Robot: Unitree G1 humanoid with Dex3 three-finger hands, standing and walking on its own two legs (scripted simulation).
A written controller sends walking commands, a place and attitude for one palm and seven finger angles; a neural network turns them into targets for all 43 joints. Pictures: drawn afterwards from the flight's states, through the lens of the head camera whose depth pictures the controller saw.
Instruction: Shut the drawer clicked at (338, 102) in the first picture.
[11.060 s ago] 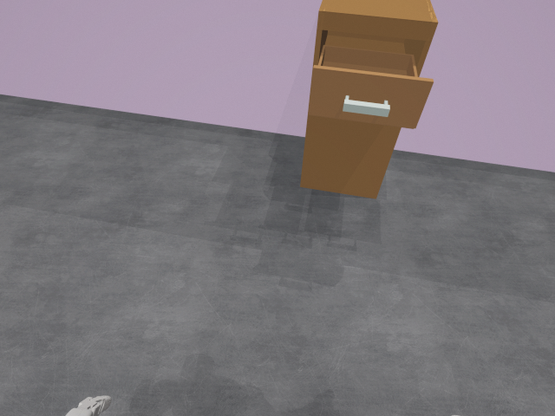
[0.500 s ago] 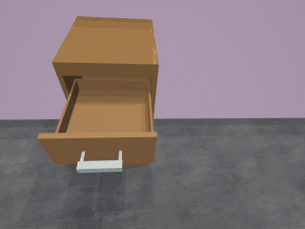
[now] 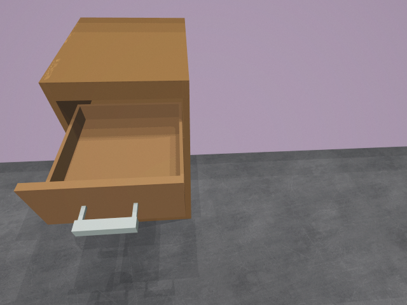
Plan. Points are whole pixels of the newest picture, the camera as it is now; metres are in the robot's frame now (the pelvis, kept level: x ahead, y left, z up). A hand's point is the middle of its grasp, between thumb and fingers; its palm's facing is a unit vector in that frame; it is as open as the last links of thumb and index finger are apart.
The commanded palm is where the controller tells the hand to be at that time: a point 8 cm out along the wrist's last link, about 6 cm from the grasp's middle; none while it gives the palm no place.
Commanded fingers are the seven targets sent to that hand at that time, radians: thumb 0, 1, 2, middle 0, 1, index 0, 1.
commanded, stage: come to a stop and stand still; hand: left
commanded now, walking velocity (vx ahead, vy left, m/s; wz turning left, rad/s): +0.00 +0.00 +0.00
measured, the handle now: (108, 217) +0.31 +0.24 -0.06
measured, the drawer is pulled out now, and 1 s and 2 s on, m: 0.30 0.30 0.30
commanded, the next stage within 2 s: none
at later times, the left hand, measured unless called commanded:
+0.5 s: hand out of the picture -0.01 +0.22 -0.17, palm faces +0.02 -0.98 -0.18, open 7.3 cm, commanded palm none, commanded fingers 0.00 0.90 0.90 -0.20 -0.30 -0.20 -0.30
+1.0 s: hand out of the picture -0.05 +0.25 -0.17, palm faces -0.01 -0.99 -0.15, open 7.3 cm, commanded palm none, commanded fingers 0.00 0.90 0.90 -0.20 -0.30 -0.20 -0.30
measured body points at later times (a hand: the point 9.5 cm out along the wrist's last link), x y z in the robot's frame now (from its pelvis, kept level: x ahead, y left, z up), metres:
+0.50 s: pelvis -0.01 +0.05 +0.01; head +0.00 +0.07 +0.46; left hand -0.01 +0.27 -0.16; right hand +0.01 -0.18 -0.14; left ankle -0.04 +0.13 -0.73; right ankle -0.06 -0.06 -0.73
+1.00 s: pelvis -0.02 +0.10 +0.01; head -0.02 +0.11 +0.46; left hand -0.05 +0.30 -0.16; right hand -0.06 -0.11 -0.15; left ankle -0.04 +0.13 -0.73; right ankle -0.06 -0.06 -0.73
